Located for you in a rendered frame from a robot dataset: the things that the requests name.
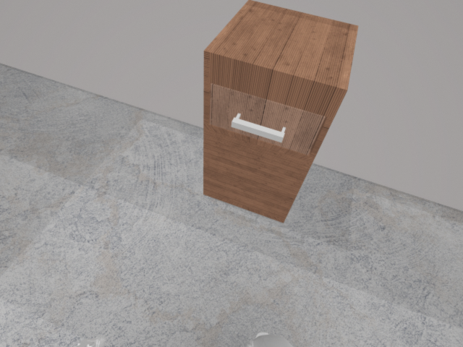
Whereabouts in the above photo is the drawer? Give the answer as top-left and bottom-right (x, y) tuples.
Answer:
(210, 83), (325, 155)

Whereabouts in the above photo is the cabinet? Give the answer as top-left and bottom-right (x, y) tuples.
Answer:
(203, 0), (358, 223)

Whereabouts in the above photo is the handle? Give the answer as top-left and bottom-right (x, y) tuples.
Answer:
(231, 113), (286, 142)

